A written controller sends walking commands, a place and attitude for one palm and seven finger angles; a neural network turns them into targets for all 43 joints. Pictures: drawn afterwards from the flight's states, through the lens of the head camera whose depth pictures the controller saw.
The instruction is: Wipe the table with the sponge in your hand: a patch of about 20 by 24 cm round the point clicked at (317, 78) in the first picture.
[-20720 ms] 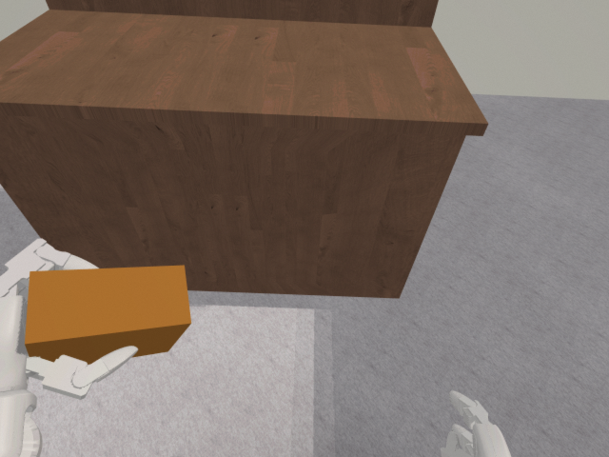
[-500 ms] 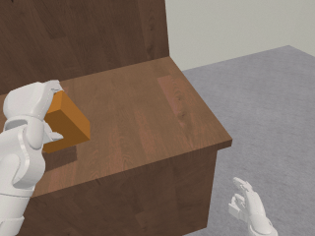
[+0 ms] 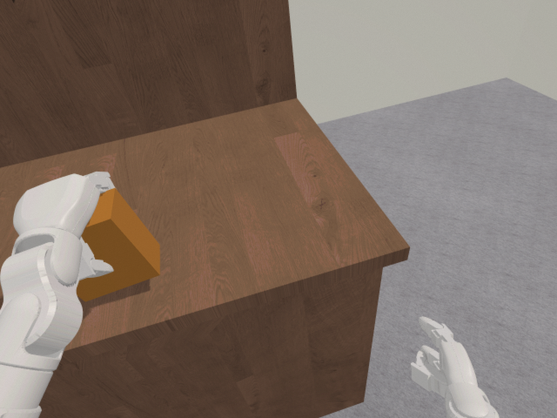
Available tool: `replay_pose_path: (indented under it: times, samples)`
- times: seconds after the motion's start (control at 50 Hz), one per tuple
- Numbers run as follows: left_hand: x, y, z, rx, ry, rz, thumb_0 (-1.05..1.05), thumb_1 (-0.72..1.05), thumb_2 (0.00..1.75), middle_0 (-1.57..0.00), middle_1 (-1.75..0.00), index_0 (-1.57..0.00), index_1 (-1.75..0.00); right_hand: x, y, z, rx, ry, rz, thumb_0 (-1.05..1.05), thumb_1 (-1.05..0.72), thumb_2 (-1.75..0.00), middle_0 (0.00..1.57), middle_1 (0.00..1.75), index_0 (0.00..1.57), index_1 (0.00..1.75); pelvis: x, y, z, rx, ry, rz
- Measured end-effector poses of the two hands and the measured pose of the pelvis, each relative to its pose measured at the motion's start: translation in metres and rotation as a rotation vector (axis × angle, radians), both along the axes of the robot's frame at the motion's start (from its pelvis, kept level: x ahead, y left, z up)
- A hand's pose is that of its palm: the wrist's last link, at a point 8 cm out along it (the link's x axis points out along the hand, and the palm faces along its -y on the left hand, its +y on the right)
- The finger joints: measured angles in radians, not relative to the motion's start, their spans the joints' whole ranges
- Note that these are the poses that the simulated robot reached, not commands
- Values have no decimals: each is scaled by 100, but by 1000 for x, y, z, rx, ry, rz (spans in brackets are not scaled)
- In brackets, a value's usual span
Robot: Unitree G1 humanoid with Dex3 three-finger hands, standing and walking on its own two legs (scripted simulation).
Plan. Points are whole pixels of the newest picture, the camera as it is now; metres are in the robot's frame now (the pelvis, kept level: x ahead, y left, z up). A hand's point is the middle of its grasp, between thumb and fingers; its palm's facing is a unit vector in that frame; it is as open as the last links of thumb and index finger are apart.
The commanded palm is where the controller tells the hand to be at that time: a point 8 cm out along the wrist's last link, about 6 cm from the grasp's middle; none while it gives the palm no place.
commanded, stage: lower the sponge onto the table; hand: left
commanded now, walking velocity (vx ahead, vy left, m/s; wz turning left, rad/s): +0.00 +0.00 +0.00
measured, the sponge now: (108, 256) +0.27 +0.30 +0.13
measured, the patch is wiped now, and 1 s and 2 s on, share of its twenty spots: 0.15 0.15 0.40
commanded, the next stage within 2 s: wipe forward along the first lane in 0.54 s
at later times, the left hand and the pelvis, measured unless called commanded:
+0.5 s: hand (95, 244) +0.26 +0.30 +0.17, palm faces +0.09 -0.02 -1.00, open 10.3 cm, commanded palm +0.22 +0.29 +0.24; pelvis +0.00 +0.01 +0.00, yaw +0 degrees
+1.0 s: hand (94, 234) +0.28 +0.31 +0.16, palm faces +0.06 +0.00 -1.00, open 10.3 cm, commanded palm +0.26 +0.31 +0.22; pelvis +0.00 +0.01 +0.00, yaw +1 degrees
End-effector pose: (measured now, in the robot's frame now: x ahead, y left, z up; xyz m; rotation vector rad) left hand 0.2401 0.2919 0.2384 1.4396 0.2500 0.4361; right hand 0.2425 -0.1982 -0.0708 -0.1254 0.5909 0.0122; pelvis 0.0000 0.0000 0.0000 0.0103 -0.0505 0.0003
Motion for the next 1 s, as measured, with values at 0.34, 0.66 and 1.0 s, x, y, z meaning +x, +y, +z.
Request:
replay_pose_path:
  times: [0.34, 0.66, 1.0]
  samples:
    - [4, 12, 2, 25, -44, 12, 0, -51, 102, -74, -129, -74, -129, -6, 10, 0, -1, 16, 14, 2, -90, -90, 20, 30, 20, 30, -1, 3, 1, -2, -4, -8]
    - [-2, -1, -18, 25, -10, -76, 0, -51, 102, -74, -129, -74, -129, -5, 13, 1, -22, 16, 21, 2, -90, -90, 20, 30, 20, 30, 0, 8, 1, -4, -12, -2]
    - [18, 12, -22, 75, 80, -35, -1, -51, 102, -74, -129, -74, -129, -16, 0, -7, -38, 52, -9, 2, -90, -90, 20, 30, 20, 30, 0, 6, 1, -7, -2, 9]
